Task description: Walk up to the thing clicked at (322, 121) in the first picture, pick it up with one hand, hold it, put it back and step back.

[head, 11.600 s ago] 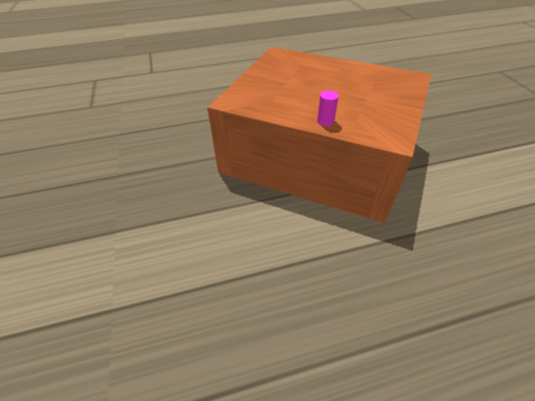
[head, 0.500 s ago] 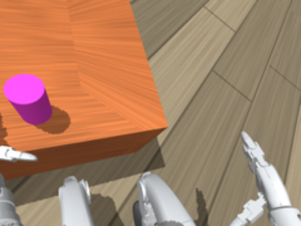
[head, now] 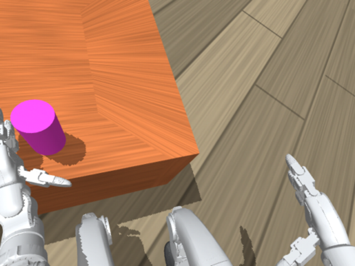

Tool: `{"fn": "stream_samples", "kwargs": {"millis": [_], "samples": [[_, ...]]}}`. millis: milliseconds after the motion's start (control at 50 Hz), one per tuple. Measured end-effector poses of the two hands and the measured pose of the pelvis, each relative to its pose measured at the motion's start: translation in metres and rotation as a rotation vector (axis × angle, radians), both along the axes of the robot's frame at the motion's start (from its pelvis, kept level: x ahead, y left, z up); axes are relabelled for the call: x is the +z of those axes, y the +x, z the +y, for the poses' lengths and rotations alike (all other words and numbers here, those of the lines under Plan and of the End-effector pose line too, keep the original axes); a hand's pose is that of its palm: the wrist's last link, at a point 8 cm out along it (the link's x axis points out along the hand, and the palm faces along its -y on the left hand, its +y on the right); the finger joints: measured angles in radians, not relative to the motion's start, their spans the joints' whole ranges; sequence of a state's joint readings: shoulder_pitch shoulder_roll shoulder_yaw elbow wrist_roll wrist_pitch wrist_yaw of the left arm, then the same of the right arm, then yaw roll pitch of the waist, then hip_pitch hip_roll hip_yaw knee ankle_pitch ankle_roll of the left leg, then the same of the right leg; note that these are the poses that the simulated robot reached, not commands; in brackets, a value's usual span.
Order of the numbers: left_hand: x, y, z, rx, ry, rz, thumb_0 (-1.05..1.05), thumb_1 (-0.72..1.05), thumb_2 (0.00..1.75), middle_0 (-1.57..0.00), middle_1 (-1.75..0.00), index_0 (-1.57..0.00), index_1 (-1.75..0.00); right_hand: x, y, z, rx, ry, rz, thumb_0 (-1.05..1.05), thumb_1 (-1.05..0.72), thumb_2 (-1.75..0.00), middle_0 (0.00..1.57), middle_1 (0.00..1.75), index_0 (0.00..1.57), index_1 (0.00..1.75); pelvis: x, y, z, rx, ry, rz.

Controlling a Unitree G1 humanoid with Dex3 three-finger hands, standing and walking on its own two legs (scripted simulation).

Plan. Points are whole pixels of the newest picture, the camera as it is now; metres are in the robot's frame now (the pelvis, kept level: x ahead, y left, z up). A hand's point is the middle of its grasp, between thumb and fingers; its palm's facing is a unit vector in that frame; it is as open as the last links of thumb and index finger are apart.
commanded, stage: close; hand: left
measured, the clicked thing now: (42, 129) +0.47 +0.23 -0.08
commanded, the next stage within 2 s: settle in 0.90 s
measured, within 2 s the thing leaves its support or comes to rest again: leaves its support in 1.40 s
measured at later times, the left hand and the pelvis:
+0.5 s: hand (39, 136) +0.45 +0.23 -0.06, palm faces +0.26 -0.96 +0.01, open 15.1 cm; pelvis +0.00 +0.00 +0.00, yaw +0 degrees
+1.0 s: hand (31, 128) +0.46 +0.24 -0.05, palm faces +0.27 -0.96 +0.00, open 10.6 cm; pelvis +0.00 +0.01 +0.00, yaw +0 degrees
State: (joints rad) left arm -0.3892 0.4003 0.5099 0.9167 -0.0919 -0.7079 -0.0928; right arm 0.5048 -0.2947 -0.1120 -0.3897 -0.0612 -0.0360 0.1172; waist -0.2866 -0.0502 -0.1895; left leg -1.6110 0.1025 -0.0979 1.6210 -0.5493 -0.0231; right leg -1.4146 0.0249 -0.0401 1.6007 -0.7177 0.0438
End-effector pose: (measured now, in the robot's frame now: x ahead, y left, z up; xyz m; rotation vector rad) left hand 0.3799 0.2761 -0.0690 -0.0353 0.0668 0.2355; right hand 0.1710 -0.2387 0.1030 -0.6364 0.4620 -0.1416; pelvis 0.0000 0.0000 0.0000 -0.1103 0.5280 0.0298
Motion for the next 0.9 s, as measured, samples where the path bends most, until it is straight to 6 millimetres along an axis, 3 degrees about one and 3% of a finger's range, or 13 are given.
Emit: {"fn": "stream_samples", "kwargs": {"millis": [160,460,800,900], "samples": [[0.006,0.009,-0.006,0.010,0.018,-0.008,-0.02,-0.61,0.05,-0.12,-0.08,-0.13,-0.09,0.003,-0.004,-0.003,-0.027,-0.012,0.016,-0.01,0.50,-0.06,0.06,0.05,0.06,0.05,0.002,-0.001,0.001,0.003,-0.004,-0.004],[0.006,0.032,-0.002,0.025,0.024,-0.005,-0.02,-0.59,0.17,-0.46,-0.33,-0.47,-0.33,0.007,-0.003,0.002,-0.012,-0.019,0.032,-0.01,0.49,-0.06,0.06,0.05,0.06,0.05,0.003,0.000,0.002,-0.002,-0.005,0.009],[0.016,0.039,0.009,0.050,0.029,-0.019,-0.02,-0.37,0.53,-0.78,-0.70,-0.87,-0.74,0.013,0.005,0.007,-0.008,-0.023,0.036,-0.01,0.48,-0.06,0.06,0.05,0.06,0.05,0.009,0.006,0.006,0.004,-0.013,0.007],[0.015,0.043,0.010,0.040,0.032,-0.020,-0.02,-0.43,0.67,-0.79,-0.77,-0.89,-0.83,0.015,0.005,0.009,0.003,-0.033,0.033,-0.01,0.49,-0.06,0.06,0.05,0.06,0.05,0.007,0.004,0.007,0.005,-0.014,0.009]]}}
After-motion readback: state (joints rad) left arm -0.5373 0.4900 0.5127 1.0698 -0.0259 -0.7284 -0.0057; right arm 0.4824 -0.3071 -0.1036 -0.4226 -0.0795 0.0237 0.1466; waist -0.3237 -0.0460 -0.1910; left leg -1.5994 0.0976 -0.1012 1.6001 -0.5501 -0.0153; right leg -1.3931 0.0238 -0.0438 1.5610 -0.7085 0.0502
